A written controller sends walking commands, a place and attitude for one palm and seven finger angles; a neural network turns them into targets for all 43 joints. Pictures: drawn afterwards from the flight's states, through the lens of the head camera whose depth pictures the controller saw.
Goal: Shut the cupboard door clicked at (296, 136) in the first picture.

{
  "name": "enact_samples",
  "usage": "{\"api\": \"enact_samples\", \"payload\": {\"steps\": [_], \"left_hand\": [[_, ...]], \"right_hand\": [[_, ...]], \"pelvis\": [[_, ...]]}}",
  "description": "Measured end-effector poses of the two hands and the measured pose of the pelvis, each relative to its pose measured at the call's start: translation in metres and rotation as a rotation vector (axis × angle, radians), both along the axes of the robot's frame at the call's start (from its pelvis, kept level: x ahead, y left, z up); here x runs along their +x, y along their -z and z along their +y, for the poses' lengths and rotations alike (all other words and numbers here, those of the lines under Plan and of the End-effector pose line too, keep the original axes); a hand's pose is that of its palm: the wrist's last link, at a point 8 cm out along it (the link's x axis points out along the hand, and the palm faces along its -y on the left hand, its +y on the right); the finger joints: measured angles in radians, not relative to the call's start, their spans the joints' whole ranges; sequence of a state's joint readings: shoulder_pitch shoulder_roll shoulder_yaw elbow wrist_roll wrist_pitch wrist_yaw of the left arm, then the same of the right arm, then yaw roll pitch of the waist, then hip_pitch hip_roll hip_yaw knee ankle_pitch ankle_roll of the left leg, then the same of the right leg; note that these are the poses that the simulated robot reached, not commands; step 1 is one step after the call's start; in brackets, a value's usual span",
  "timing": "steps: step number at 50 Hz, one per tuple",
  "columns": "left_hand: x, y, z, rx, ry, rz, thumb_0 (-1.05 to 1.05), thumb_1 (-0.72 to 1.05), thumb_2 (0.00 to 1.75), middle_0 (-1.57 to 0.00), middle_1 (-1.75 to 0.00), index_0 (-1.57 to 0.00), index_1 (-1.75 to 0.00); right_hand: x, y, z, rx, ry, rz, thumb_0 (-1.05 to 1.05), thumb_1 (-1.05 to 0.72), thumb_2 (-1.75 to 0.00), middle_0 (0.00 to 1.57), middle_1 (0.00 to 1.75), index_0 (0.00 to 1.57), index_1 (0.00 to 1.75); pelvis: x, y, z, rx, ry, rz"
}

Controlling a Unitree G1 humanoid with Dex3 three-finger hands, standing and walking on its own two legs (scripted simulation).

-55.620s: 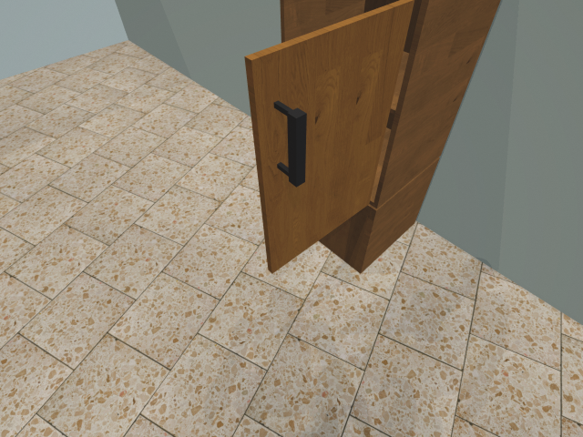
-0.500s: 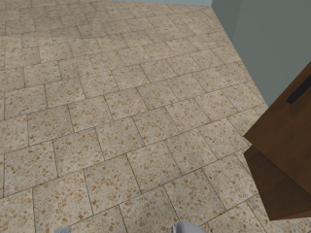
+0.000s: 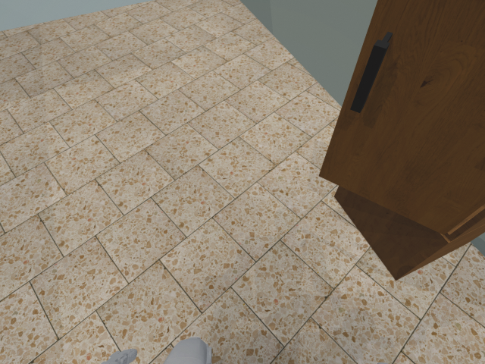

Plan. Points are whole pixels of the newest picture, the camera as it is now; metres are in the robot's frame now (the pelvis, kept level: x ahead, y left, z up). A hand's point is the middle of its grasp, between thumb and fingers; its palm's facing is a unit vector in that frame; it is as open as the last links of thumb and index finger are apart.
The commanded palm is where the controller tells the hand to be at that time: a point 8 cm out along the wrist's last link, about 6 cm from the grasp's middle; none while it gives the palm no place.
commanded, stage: turn to face it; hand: left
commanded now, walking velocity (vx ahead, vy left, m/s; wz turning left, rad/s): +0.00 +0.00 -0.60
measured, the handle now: (371, 74) +0.66 -0.24 +0.09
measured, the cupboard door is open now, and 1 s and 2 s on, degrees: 33 33 33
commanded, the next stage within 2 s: take the last steps up to it in 0.82 s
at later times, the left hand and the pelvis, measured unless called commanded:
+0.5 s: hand (151, 333) +0.18 +0.19 -0.16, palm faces -0.30 -0.92 -0.26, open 7.4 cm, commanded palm none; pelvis +0.01 +0.01 -0.01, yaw -19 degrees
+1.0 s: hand (168, 336) +0.18 +0.16 -0.18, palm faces -0.42 -0.89 -0.17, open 7.4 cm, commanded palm none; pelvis +0.04 +0.02 +0.00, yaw -28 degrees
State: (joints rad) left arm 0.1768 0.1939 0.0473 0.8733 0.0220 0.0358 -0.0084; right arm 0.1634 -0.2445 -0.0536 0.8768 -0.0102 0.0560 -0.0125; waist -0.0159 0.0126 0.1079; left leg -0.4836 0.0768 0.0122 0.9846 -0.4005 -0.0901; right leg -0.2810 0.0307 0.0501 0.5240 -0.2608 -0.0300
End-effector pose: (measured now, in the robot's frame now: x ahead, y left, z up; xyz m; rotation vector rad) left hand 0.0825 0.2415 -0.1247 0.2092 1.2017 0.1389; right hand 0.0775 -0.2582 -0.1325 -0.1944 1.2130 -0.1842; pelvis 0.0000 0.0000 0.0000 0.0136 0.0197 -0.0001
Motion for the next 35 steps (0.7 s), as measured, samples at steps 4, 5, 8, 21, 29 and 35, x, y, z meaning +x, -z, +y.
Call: {"api": "enact_samples", "payload": {"steps": [4,5,8,21,29,35], "left_hand": [[0.001,0.010,0.011,-0.023,0.012,0.021,0.01,0.90,0.90,-0.21,-0.30,-0.21,-0.30],[0.003,0.014,0.015,-0.028,0.016,0.026,0.01,0.90,0.90,-0.21,-0.30,-0.21,-0.30],[0.011,0.026,0.030,-0.038,0.028,0.040,0.01,0.90,0.90,-0.21,-0.30,-0.21,-0.30],[0.081,0.002,0.025,-0.002,0.238,0.007,0.01,0.91,0.90,-0.20,-0.30,-0.20,-0.29],[0.115,-0.006,-0.029,0.041,0.375,-0.092,0.01,0.91,0.90,-0.20,-0.30,-0.20,-0.29],[0.107,-0.009,-0.048,0.021,0.404,-0.048,0.01,0.91,0.90,-0.20,-0.30,-0.20,-0.30]], "right_hand": [[0.012,-0.006,0.014,-0.015,0.021,-0.049,0.00,-0.91,-0.90,0.19,0.30,0.19,0.30],[0.014,-0.008,0.018,-0.020,0.027,-0.063,0.00,-0.91,-0.90,0.19,0.30,0.19,0.30],[0.013,-0.010,0.030,-0.043,0.042,-0.098,0.00,-0.91,-0.90,0.20,0.30,0.20,0.30],[-0.068,-0.012,0.032,-0.026,0.238,-0.008,0.00,-0.90,-0.90,0.20,0.30,0.20,0.30],[-0.126,0.026,0.003,0.020,0.392,0.083,0.00,-0.91,-0.90,0.20,0.30,0.20,0.30],[-0.127,0.010,0.001,0.024,0.430,0.064,0.01,-0.91,-0.90,0.19,0.30,0.19,0.30]], "pelvis": [[0.005,0.003,0.013,-0.009,0.044,0.004],[0.006,0.004,0.017,-0.012,0.056,0.005],[0.009,0.011,0.029,-0.021,0.094,0.008],[0.012,-0.002,0.028,-0.050,0.278,-0.009],[0.009,0.015,0.006,-0.027,0.350,-0.019],[0.013,0.001,0.002,-0.007,0.390,-0.011]]}}
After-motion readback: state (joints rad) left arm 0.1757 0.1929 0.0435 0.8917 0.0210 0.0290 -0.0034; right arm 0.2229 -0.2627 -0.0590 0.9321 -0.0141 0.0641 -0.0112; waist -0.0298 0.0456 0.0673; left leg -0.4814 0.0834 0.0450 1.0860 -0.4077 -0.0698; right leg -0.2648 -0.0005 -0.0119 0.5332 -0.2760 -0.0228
